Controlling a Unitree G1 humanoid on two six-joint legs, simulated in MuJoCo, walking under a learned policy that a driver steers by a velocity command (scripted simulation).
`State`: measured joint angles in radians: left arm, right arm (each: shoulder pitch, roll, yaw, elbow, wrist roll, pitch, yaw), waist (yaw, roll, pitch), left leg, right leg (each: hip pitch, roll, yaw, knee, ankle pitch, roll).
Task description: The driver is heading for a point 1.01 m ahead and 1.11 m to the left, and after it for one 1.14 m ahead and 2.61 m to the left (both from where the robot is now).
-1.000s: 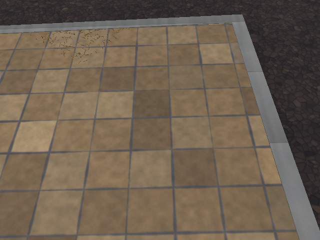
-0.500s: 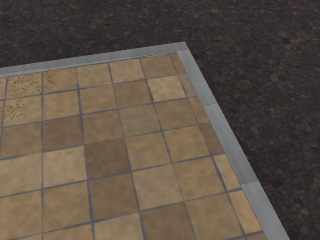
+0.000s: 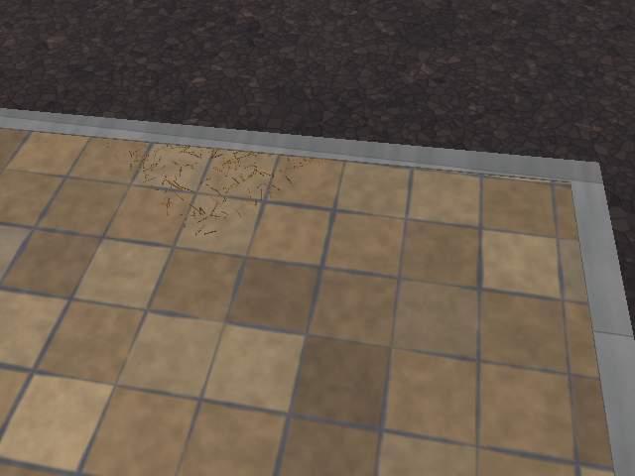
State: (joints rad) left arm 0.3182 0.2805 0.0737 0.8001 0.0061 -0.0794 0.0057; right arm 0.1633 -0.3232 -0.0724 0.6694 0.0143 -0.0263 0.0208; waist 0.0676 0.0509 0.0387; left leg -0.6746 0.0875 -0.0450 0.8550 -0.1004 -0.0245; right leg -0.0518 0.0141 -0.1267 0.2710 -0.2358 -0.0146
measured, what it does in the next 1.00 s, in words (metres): walks ahead, turning left: left foot, then right foot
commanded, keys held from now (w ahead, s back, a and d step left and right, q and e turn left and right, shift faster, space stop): q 0.98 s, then w+q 0.02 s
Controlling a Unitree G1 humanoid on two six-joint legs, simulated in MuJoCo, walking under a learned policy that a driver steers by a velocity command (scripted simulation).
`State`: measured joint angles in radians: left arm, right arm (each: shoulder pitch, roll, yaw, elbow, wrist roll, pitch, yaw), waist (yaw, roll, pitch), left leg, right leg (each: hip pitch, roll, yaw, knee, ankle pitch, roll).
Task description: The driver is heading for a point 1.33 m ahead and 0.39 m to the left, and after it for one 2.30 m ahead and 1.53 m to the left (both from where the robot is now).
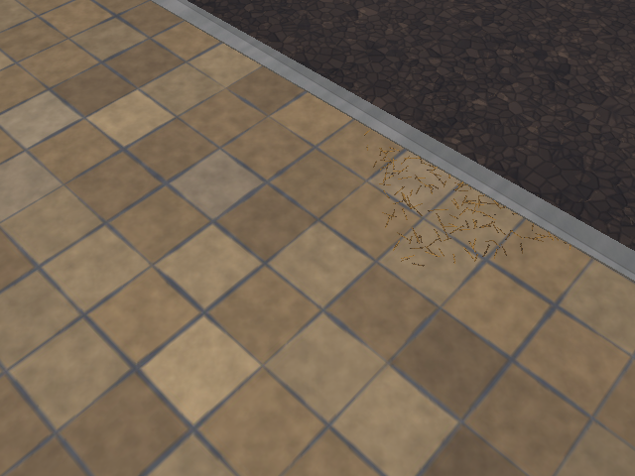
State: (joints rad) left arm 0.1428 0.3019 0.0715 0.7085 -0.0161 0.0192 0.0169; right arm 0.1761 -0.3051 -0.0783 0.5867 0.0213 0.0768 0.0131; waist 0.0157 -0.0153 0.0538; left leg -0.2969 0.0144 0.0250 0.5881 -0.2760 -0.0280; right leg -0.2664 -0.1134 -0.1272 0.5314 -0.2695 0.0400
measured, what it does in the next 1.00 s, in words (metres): walks ahead, turning left: right foot, then left foot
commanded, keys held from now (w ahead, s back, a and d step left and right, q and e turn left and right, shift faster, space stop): w+q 0.82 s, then w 0.14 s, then w+e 0.04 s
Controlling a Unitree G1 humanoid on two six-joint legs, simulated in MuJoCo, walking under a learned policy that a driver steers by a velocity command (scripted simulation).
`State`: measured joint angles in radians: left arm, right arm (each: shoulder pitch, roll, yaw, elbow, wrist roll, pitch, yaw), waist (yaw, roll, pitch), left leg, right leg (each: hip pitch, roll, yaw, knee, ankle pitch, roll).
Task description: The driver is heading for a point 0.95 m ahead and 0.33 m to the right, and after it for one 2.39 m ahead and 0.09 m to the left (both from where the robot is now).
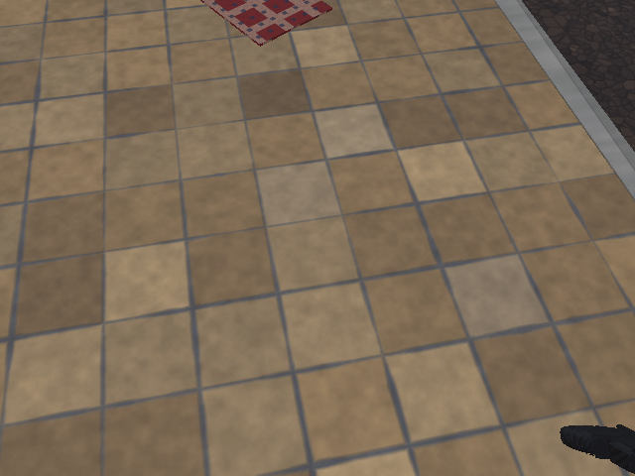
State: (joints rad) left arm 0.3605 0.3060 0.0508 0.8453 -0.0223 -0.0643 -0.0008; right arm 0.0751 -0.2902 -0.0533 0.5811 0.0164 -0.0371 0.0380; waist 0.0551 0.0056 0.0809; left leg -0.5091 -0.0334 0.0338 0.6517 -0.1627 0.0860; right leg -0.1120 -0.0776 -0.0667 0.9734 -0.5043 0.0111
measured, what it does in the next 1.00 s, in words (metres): walks ahead, turning right: right foot, then left foot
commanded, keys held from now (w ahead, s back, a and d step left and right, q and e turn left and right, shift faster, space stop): w+e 1.00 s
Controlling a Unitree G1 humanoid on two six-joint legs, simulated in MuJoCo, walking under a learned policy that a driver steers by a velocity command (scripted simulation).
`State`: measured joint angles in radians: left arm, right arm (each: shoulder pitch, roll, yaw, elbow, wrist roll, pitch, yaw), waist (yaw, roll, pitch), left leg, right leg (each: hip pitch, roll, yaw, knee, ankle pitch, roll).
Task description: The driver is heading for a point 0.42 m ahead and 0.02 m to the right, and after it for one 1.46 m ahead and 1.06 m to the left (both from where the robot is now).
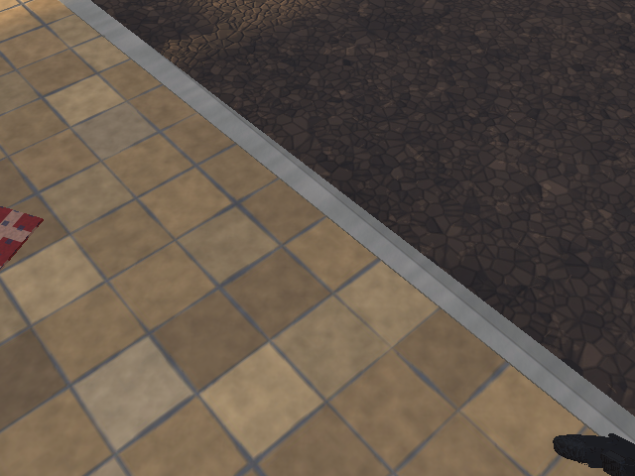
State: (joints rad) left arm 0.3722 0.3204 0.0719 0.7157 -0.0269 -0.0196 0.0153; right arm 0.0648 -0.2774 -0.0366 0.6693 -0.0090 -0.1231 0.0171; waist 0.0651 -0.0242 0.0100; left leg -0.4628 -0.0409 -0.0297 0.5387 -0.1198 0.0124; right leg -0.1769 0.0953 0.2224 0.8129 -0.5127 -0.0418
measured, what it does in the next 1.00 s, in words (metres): walks ahead: right foot, then left foot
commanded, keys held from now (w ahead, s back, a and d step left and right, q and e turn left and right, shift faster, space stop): w+e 0.36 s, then q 0.64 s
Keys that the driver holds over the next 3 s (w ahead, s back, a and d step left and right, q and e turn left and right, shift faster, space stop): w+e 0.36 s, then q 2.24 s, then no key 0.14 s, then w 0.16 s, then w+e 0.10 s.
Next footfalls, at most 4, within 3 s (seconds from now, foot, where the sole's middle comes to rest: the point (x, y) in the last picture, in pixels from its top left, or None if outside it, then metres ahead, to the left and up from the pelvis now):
0.46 right None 0.39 -0.19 -0.76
0.96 left None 0.43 0.05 -0.76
1.44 right None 0.47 -0.17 -0.76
1.88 left None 0.35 0.07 -0.76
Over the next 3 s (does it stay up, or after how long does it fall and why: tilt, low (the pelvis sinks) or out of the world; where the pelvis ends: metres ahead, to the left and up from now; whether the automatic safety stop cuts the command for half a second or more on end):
stays up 0.36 0.01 0.03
